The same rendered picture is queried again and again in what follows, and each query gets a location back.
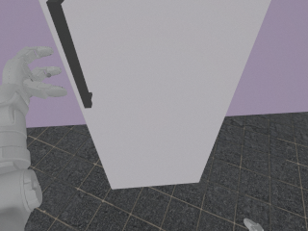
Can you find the left robot forearm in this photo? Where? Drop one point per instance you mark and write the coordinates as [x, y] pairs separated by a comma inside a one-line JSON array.
[[14, 102]]

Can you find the fridge door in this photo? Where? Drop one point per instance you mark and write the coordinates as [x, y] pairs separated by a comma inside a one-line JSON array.
[[162, 74]]

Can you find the robot right hand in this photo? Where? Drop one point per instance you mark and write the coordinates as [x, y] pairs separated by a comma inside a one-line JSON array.
[[252, 226]]

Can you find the robot left upper arm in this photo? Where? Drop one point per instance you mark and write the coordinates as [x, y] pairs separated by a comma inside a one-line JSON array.
[[20, 194]]

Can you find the handle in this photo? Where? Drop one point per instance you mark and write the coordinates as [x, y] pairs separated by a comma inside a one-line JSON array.
[[56, 11]]

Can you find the robot left hand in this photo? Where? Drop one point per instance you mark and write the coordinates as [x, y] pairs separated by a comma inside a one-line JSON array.
[[16, 71]]

